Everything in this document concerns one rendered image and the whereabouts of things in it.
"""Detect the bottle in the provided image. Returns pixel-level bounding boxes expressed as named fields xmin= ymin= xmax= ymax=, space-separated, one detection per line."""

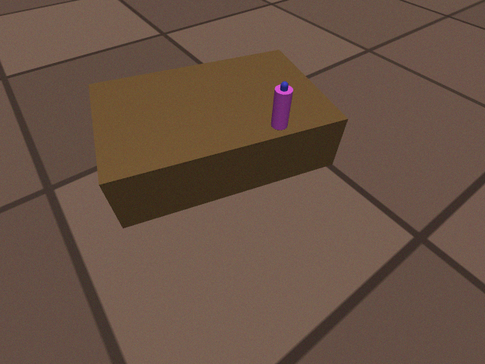
xmin=271 ymin=81 xmax=293 ymax=130

